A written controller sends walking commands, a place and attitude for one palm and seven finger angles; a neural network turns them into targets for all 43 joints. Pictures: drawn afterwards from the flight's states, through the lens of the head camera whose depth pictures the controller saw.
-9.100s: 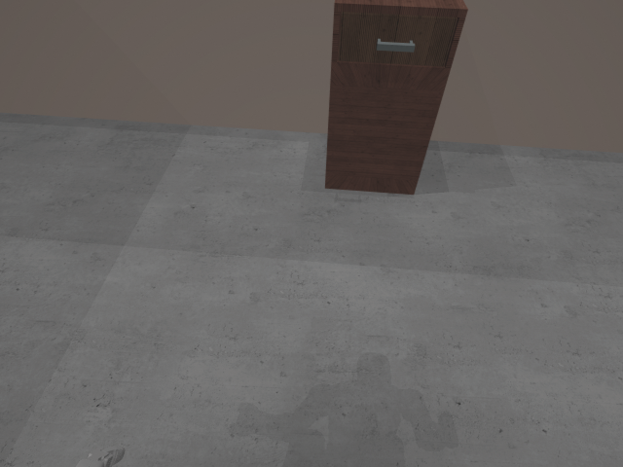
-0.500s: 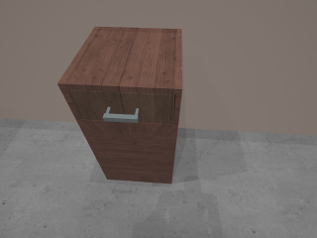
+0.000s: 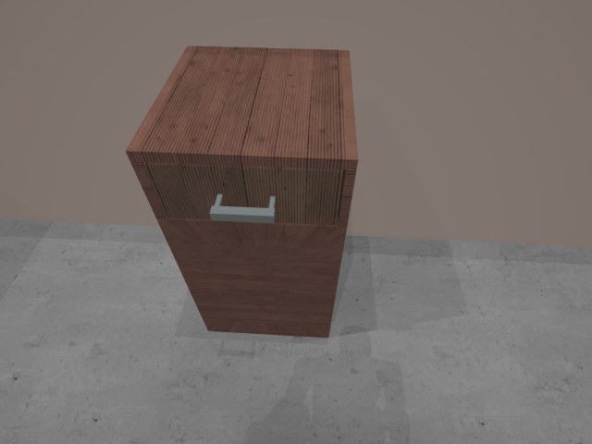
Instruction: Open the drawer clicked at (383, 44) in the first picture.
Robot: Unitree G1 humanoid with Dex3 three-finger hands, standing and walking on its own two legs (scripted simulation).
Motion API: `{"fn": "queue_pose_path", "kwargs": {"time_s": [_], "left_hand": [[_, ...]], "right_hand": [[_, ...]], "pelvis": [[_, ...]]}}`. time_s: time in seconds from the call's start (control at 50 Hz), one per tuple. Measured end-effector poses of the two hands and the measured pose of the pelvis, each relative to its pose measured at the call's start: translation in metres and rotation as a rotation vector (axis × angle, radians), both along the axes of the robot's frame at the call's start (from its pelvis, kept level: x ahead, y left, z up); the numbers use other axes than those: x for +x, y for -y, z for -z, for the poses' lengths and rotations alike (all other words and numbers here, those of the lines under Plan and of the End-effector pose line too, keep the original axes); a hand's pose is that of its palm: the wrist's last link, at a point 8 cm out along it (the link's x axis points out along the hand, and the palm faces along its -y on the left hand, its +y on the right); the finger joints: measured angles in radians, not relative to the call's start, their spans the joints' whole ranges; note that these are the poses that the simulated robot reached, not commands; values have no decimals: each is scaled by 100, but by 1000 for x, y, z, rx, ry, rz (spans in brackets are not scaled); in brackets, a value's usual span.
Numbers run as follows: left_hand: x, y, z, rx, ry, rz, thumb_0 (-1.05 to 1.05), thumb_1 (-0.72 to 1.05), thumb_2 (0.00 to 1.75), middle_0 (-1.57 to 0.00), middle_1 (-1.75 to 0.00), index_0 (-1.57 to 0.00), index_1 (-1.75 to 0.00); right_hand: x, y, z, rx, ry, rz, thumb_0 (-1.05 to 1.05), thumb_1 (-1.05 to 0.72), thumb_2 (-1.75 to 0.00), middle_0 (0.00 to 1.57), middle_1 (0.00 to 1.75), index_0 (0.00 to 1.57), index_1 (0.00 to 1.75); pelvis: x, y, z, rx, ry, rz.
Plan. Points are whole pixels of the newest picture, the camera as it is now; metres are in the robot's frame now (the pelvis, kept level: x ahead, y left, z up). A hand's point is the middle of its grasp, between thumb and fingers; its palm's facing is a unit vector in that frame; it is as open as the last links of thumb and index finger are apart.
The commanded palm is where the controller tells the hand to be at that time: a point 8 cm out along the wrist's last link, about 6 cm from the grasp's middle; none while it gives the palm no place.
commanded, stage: raise the hand with hooked fingers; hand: left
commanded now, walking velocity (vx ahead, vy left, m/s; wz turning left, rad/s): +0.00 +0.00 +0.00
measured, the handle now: (244, 207) +0.55 +0.14 -0.06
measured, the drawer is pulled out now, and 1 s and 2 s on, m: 0.00 0.00 0.00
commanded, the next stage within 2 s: move the hooked fingers above the handle in 1.94 s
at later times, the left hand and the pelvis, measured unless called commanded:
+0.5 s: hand out of the picture +0.13 +0.20 -0.08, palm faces -0.11 -0.13 -0.98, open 8.8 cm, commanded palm +0.15 +0.22 -0.01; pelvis -0.01 -0.04 -0.05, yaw -1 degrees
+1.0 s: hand (150, 350) +0.23 +0.21 +0.00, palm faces +0.01 -0.08 -1.00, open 11.7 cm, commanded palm +0.21 +0.21 +0.06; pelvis -0.01 -0.03 -0.02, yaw +0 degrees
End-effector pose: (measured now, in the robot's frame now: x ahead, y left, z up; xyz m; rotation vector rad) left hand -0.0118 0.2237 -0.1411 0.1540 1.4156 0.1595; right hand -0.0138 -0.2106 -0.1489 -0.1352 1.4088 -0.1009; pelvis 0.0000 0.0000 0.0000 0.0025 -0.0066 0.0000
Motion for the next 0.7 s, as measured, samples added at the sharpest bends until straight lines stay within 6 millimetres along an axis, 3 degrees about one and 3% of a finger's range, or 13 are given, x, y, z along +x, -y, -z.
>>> {"fn": "queue_pose_path", "kwargs": {"time_s": [0.06, 0.08, 0.14, 0.22, 0.28, 0.34, 0.42, 0.48, 0.52, 0.6, 0.7], "left_hand": [[2, 2, 1, 4, -7, 2, 0, 91, 90, -19, -30, -20, -30], [12, 2, -3, 18, 22, 55, 1, 91, 90, -20, -30, -20, -30], [76, -8, -45, 188, 335, 208, 2, 91, 90, -20, -31, -20, -31], [162, -10, -111, 504, 673, 511, 2, 87, 88, -20, -34, -20, -34], [198, -3, -148, 770, 831, 733, 2, 82, 86, -20, -37, -21, -37], [199, 12, -154, 894, 891, 898, 1, 76, 83, -20, -41, -21, -40], [165, 27, -136, 919, 872, 1036, 0, 67, 80, -21, -46, -21, -46], [137, 24, -122, 966, 836, 1068, 0, 59, 77, -22, -51, -23, -50], [129, 18, -119, 1020, 837, 1057, 0, 54, 75, -23, -54, -24, -53], [141, 6, -129, 1148, 895, 986, 0, 43, 71, -25, -60, -26, -60], [180, 5, -152, 1212, 900, 932, 0, 32, 66, -26, -67, -26, -67]], "right_hand": [[-1, -2, 2, 6, -14, 10, 1, -91, -90, 20, 30, 20, 30], [3, -1, 0, 2, 12, 16, 1, -91, -90, 21, 30, 20, 30], [25, 15, -7, -65, 194, 34, 3, -93, -90, 21, 30, 20, 30], [80, 40, -16, -109, 428, -12, 3, -93, -90, 21, 30, 20, 30], [131, 57, -31, -117, 573, -38, 3, -93, -90, 21, 30, 20, 30], [179, 67, -51, -109, 682, -73, 2, -92, -90, 20, 30, 20, 30], [230, 69, -70, -110, 757, -187, 2, -92, -90, 20, 30, 19, 30], [257, 63, -69, -119, 762, -287, 1, -91, -90, 20, 30, 19, 30], [269, 56, -60, -116, 755, -338, 1, -91, -90, 20, 30, 19, 30], [277, 36, -34, -66, 734, -370, 1, -91, -90, 20, 30, 19, 30], [247, 14, -9, 33, 643, -307, 1, -91, -90, 20, 30, 20, 30]], "pelvis": [[3, 0, 1, -4, -4, 2], [3, 0, 1, -4, -7, 8], [4, 1, 4, 16, -28, 14], [-2, 4, 11, 15, -77, 6], [-5, 9, 17, 20, -121, 39], [-8, 16, 23, 29, -152, 68], [-11, 26, 31, 41, -188, 65], [-14, 34, 41, 44, -221, 41], [-15, 39, 50, 40, -240, 17], [-19, 43, 65, 23, -253, -18], [-20, 43, 61, 12, -223, -24]]}}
